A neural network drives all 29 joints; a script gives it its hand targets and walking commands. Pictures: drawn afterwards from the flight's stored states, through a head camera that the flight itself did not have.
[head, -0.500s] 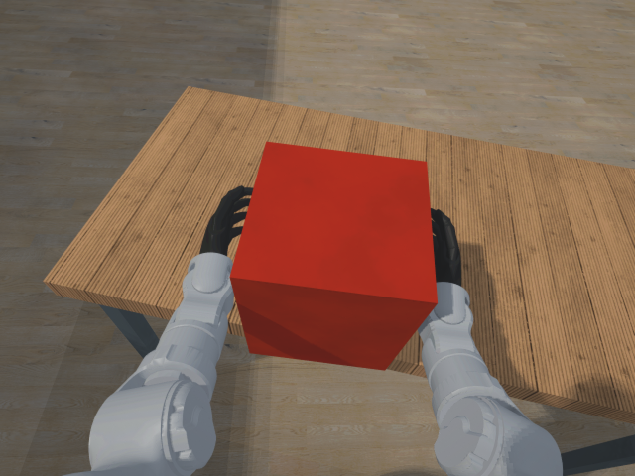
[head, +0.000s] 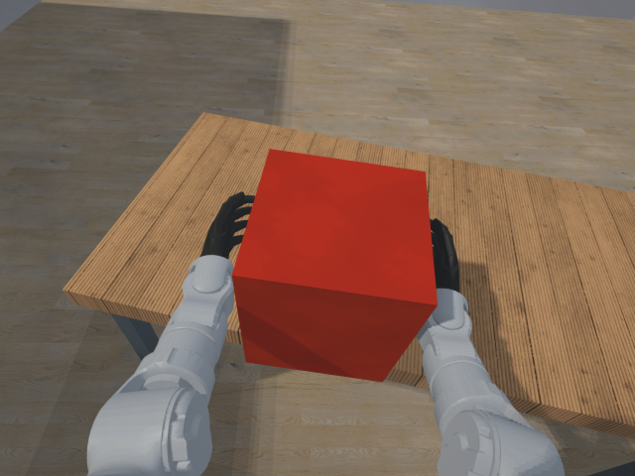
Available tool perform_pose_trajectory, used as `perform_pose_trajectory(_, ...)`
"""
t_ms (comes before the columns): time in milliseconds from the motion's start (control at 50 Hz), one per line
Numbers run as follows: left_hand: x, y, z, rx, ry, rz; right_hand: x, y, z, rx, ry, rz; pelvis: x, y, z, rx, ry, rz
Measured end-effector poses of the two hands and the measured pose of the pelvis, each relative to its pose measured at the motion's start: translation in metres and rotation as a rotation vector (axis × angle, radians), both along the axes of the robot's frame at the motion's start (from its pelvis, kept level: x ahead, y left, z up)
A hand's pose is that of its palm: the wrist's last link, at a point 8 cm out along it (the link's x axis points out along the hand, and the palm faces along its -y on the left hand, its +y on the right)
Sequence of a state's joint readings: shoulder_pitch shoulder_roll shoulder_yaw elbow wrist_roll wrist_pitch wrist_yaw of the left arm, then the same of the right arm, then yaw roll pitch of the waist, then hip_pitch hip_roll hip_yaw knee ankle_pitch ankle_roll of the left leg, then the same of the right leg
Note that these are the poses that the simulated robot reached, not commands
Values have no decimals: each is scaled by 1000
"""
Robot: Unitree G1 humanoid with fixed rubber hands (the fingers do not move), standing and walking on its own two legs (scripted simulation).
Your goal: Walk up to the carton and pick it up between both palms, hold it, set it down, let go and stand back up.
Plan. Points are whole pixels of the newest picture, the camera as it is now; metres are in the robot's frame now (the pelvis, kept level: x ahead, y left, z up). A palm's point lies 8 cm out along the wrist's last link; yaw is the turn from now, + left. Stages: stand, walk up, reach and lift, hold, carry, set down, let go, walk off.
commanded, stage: reach and lift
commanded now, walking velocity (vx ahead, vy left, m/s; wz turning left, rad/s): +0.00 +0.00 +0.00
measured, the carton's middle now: (329, 273) +0.40 -0.02 +0.03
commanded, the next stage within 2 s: none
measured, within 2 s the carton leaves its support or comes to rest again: neither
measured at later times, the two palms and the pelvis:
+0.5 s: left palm (207, 230) +0.39 +0.14 +0.12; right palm (453, 261) +0.37 -0.16 +0.11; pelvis +0.00 +0.00 +0.00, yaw +0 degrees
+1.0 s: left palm (179, 220) +0.36 +0.16 +0.17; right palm (453, 254) +0.35 -0.14 +0.14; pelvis -0.02 +0.01 +0.00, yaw +1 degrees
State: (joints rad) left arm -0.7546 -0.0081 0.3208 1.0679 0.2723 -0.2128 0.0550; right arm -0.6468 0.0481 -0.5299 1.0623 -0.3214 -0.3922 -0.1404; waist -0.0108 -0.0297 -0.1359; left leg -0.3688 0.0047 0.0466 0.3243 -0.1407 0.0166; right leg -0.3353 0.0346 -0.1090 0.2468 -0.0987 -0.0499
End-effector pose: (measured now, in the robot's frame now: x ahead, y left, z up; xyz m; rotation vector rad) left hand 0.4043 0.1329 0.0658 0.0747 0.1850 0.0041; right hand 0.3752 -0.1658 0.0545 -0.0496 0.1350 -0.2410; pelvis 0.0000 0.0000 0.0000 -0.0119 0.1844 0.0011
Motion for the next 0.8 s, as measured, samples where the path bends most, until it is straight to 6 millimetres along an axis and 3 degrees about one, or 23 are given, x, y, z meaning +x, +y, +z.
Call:
perform_pose_trajectory(220,-2,-1,33,4,-21,5,-1,0,30,17,-22,3,1,3,2,-1,-94,-3)
perform_pose_trajectory(800,-32,20,88,10,0,50,-18,19,77,59,-11,44,-10,8,2,2,-272,20)
